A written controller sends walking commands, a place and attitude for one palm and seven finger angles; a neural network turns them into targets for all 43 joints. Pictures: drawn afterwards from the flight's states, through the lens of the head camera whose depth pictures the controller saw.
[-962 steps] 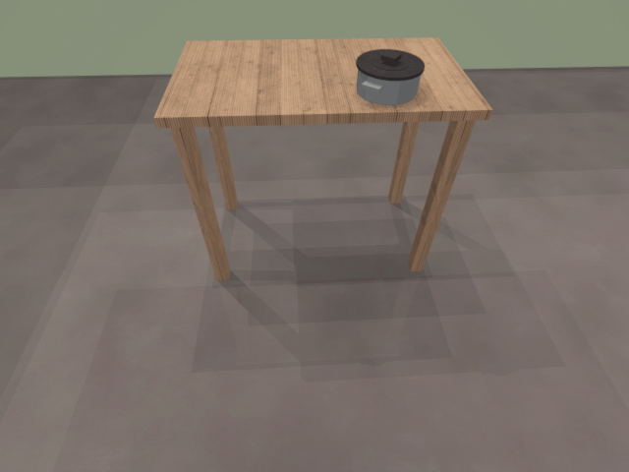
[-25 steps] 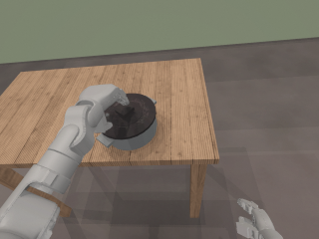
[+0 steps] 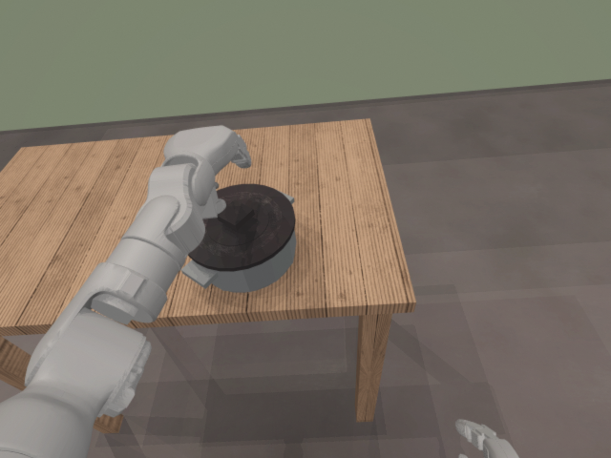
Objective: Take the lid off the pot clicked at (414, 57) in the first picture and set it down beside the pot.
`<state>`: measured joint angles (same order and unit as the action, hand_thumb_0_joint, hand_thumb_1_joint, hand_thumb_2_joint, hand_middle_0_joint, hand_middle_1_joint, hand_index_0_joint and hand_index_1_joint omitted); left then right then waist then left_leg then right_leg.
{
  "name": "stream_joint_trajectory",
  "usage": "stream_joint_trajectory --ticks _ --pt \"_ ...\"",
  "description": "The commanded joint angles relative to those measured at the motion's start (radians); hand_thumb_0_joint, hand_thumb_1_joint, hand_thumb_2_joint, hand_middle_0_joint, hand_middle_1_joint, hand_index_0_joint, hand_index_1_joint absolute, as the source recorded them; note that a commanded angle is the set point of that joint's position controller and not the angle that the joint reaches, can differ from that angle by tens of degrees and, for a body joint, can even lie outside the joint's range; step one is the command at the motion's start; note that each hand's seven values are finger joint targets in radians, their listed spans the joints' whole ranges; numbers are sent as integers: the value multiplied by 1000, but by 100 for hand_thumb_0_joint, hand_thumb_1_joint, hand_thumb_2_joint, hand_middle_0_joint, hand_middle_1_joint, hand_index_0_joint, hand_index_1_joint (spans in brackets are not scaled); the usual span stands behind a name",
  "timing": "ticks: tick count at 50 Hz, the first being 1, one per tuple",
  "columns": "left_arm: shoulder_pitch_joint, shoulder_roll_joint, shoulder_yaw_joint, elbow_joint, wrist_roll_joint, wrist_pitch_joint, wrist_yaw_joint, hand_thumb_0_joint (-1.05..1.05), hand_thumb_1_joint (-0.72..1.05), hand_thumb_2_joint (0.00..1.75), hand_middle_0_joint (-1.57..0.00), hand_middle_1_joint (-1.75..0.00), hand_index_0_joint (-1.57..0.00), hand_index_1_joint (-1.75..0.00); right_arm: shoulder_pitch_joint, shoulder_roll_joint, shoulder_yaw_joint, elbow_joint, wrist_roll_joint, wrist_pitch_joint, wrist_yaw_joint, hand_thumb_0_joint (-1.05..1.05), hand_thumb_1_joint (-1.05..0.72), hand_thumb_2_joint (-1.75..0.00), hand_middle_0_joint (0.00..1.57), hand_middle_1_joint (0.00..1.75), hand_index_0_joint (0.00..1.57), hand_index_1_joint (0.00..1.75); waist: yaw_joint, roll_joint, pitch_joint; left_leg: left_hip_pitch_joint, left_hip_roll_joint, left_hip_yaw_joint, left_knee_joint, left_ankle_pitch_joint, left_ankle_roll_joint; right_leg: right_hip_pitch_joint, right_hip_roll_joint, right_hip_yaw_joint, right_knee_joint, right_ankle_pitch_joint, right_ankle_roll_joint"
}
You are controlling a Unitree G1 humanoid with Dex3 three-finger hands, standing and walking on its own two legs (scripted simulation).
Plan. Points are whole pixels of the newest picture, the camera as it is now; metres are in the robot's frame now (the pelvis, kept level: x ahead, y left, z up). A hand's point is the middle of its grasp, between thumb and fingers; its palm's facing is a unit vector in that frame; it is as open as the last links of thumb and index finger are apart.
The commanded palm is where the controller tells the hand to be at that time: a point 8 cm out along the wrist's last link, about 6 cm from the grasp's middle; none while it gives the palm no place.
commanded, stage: move the open hand above the knob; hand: left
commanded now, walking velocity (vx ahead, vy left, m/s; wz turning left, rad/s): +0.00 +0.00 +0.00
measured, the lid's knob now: (235, 214) +0.46 +0.11 +0.07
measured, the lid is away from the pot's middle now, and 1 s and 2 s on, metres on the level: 0.00 0.00 0.00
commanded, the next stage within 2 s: lower the open fingers around the knob in 1.34 s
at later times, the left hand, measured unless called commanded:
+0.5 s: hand (226, 193) +0.44 +0.11 +0.14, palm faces -0.24 -0.04 -0.97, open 9.9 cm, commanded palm +0.42 +0.12 +0.20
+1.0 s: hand (216, 206) +0.42 +0.12 +0.13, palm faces -0.25 -0.06 -0.97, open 9.9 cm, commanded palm +0.41 +0.13 +0.20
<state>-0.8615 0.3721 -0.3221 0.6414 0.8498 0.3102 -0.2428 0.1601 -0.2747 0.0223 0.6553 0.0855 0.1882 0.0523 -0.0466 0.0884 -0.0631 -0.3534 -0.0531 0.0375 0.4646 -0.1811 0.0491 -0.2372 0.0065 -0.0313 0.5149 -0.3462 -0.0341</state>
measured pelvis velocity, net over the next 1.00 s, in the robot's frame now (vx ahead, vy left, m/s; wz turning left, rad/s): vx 0.00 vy -0.01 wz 0.02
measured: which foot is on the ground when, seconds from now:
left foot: down 0.00-1.00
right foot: down 0.00-1.00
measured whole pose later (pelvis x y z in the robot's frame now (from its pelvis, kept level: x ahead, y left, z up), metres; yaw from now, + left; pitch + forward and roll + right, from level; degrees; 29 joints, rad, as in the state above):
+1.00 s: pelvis +0.00 -0.01 +0.00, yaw +1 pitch +3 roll +1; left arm -0.80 0.37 -0.37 0.56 0.83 0.34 -0.29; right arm 0.09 -0.28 0.02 0.63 0.09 0.20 0.05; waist -0.03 0.09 -0.05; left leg -0.34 -0.05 0.01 0.47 -0.19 0.04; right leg -0.21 0.01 -0.05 0.50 -0.35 -0.04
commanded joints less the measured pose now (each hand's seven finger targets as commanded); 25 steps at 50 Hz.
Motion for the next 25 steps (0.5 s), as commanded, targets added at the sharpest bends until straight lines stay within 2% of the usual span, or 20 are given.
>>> stream_joint_trajectory --ticks 1,3,4,5,6,7,8,9,11,12,14,15,18,19,20,21,22,23,24,25 --pt "-359 95 18 -185 13 28 -4 0 -28 144 -85 -8 -85 -8 -148 -105 -39 -177 12 -20 19 0 -90 -90 20 30 20 30 9 -149 -280 263 4 -52 3 228 24 -37 8 -2 -66 401 5" --pt "-564 183 66 -339 5 12 -10 0 -28 144 -85 -8 -85 -8 -162 -105 -40 -185 6 -26 1 0 -90 -90 20 30 20 30 -6 -147 -343 293 -5 -62 8 216 41 -1 5 16 -80 431 5" --pt "-653 292 134 -402 12 -10 2 0 -28 144 -85 -8 -85 -8 -148 -106 -40 -179 5 -42 -9 0 -90 -90 20 30 20 30 -3 -121 -404 332 -6 -70 7 217 43 23 7 30 -72 437 7" --pt "-704 283 114 -405 12 -31 8 0 -28 144 -85 -8 -85 -8 -140 -96 -34 -173 5 -58 -19 0 -90 -90 20 30 20 30 -11 -107 -432 362 -11 -78 6 217 45 16 12 32 -70 432 8" --pt "-708 307 140 -377 14 -45 21 0 -28 144 -85 -8 -85 -8 -118 -94 -35 -152 4 -66 -29 0 -90 -90 20 30 20 30 -11 -108 -418 374 -1 -84 2 218 43 0 17 23 -67 412 5" --pt "-681 256 96 -303 25 -47 25 0 -28 144 -85 -8 -85 -8 -111 -91 -28 -135 4 -67 -32 0 -90 -90 20 30 20 30 -15 -98 -389 365 -3 -87 -2 218 39 -30 21 16 -66 391 1" --pt "-630 267 132 -259 24 -50 36 0 -28 144 -85 -8 -85 -8 -89 -96 -32 -123 1 -66 -32 0 -90 -90 20 30 20 30 -3 -102 -374 350 4 -89 -7 226 37 -35 21 9 -71 380 -4" --pt "-532 225 112 -131 31 -31 44 0 -28 144 -85 -8 -85 -8 -92 -93 -30 -104 1 -58 -29 0 -90 -90 20 30 20 30 2 -119 -289 303 10 -79 -12 201 29 -64 22 1 -66 345 -5" --pt "-402 146 76 44 15 5 48 0 -28 144 -85 -8 -85 -8 -88 -94 -22 -92 6 -48 -22 0 -90 -90 20 30 20 30 12 -165 -196 227 9 -64 -33 136 19 -84 19 -9 -79 284 0" --pt "-388 127 57 68 14 18 46 0 -28 144 -85 -8 -85 -8 -95 -101 -19 -94 8 -43 -18 0 -90 -90 20 30 20 30 16 -155 -194 212 8 -60 -38 119 14 -84 15 -8 -80 273 1" --pt "-393 71 9 42 16 31 31 0 -28 144 -85 -8 -85 -8 -112 -103 -24 -119 8 -35 -10 0 -90 -90 20 30 20 30 10 -138 -226 225 6 -55 -28 131 14 -70 8 -3 -75 291 0" --pt "-474 42 -27 -39 21 33 18 0 -28 144 -85 -8 -85 -8 -124 -99 -29 -132 5 -33 -6 0 -90 -90 20 30 20 30 1 -119 -278 258 0 -60 -17 151 19 -63 6 0 -74 317 0" --pt "-663 157 38 -307 14 -17 -1 0 -28 144 -85 -8 -85 -8 -146 -95 -37 -174 -2 -53 -13 0 -90 -90 20 30 20 30 -12 -91 -460 366 -6 -79 19 253 39 10 3 25 -67 438 0" --pt "-692 229 87 -351 14 -41 3 0 -28 144 -85 -8 -85 -8 -126 -95 -42 -170 -5 -68 -20 0 -90 -90 20 30 20 30 -11 -88 -514 402 -9 -83 27 272 44 34 5 36 -64 473 4" --pt "-681 220 72 -275 19 -46 1 0 -28 144 -85 -8 -85 -8 -116 -94 -36 -151 -3 -67 -24 0 -90 -90 20 30 20 30 -20 -93 -471 390 -10 -84 25 267 43 8 9 30 -64 464 3" --pt "-660 236 97 -228 15 -46 7 0 -28 144 -85 -8 -85 -8 -96 -94 -35 -131 -1 -62 -30 0 -90 -90 20 30 20 30 -17 -121 -419 357 -5 -80 13 243 42 2 10 24 -68 446 4" --pt "-614 213 82 -128 27 -36 8 0 -28 144 -85 -8 -85 -8 -90 -95 -28 -111 1 -55 -32 0 -90 -90 20 30 20 30 -16 -147 -345 314 -5 -74 1 217 39 -32 15 14 -74 415 3" --pt "-575 229 121 -55 22 -34 16 0 -28 144 -85 -8 -85 -8 -76 -100 -27 -101 1 -51 -33 0 -90 -90 20 30 20 30 -6 -178 -296 266 -2 -71 -10 202 38 -29 14 10 -82 403 0" --pt "-527 167 69 22 18 -18 21 0 -28 144 -85 -8 -85 -8 -87 -97 -21 -96 5 -45 -34 0 -90 -90 20 30 20 30 -10 -185 -214 223 -1 -58 -20 158 32 -59 13 6 -83 365 4" --pt "-523 169 77 48 19 -8 27 0 -28 144 -85 -8 -85 -8 -84 -103 -19 -87 6 -42 -31 0 -90 -90 20 30 20 30 -1 -179 -200 208 0 -61 -31 135 26 -69 13 1 -84 333 2"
